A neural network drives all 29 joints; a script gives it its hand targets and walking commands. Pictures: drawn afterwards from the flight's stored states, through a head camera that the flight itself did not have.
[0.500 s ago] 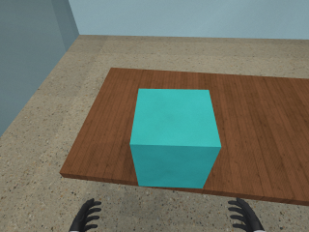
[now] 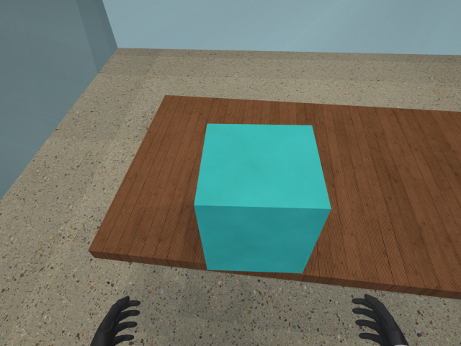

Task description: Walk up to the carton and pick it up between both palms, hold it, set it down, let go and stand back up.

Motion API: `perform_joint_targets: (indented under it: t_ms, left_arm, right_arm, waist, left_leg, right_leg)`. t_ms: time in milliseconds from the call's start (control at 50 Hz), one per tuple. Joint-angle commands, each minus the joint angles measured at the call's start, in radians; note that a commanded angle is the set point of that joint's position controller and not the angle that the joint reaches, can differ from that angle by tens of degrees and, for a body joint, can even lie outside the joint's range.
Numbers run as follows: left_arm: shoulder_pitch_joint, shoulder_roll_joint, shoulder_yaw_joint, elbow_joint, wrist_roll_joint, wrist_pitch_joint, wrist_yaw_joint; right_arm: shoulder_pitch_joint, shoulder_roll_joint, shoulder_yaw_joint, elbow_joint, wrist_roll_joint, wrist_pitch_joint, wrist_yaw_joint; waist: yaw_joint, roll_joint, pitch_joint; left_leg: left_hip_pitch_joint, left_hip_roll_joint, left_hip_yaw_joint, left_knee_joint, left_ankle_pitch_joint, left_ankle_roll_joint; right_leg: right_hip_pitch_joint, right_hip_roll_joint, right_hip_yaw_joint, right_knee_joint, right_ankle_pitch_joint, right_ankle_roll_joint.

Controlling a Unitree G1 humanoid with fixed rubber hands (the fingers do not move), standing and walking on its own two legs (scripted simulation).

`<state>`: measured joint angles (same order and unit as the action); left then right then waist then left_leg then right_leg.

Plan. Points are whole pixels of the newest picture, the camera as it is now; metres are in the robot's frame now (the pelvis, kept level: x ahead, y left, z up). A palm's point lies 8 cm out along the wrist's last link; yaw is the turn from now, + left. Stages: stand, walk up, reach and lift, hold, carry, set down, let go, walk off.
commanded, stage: stand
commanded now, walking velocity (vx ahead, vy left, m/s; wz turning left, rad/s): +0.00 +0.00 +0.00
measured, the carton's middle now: (256, 201) +0.40 -0.03 +0.00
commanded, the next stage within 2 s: walk up in 1.24 s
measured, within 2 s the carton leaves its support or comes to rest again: neither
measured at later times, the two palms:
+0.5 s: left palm out of the picture +0.13 +0.25 -0.07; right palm out of the picture +0.13 -0.25 -0.07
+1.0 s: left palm out of the picture +0.12 +0.25 -0.08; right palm out of the picture +0.12 -0.25 -0.07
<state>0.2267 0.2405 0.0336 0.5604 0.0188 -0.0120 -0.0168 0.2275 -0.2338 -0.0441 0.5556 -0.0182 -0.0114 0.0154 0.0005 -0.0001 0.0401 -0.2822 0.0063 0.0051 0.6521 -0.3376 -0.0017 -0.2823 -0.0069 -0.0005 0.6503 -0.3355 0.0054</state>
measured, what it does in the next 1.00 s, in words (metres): stands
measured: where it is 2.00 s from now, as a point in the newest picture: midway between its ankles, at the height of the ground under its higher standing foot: outside the picture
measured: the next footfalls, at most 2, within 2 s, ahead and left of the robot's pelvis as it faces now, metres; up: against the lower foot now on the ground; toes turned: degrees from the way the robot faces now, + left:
right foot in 1.76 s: -0.03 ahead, -0.20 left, +0.00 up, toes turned +1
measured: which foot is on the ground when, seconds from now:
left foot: down 0.00-1.00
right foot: down 0.00-1.00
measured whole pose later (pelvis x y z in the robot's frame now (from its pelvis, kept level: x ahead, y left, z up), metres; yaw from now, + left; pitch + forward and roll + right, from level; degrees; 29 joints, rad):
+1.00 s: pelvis -0.01 +0.00 +0.00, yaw +0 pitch -2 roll +0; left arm 0.26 0.26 0.02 0.59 0.02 -0.01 -0.01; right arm 0.26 -0.25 -0.04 0.58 -0.01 -0.01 0.01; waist 0.00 0.00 0.04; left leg -0.27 0.01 0.01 0.61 -0.30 0.00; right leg -0.28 -0.01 0.01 0.61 -0.30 0.01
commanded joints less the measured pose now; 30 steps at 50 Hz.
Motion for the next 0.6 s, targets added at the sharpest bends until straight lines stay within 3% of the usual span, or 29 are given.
perform_joint_targets:
  t_ms: [0, 580]
  left_arm:
    - [-0.023, 0.116, 0.035, -0.083, -0.001, -0.019, 0.003]
    - [0.005, 0.129, 0.029, -0.062, -0.002, -0.02, 0.006]
  right_arm:
    - [-0.024, -0.121, -0.031, -0.083, 0.001, -0.019, -0.003]
    - [-0.001, -0.134, -0.026, -0.065, 0.004, -0.019, -0.006]
  waist:
    - [0.0, 0.002, -0.05]
    - [0.0, 0.002, -0.038]
  left_leg:
    - [0.0, 0.072, -0.087, -0.138, 0.134, 0.033]
    - [-0.006, 0.08, -0.093, -0.17, 0.095, 0.036]
  right_leg:
    - [0.007, -0.069, 0.082, -0.129, 0.142, -0.036]
    - [0.003, -0.074, 0.091, -0.154, 0.113, -0.037]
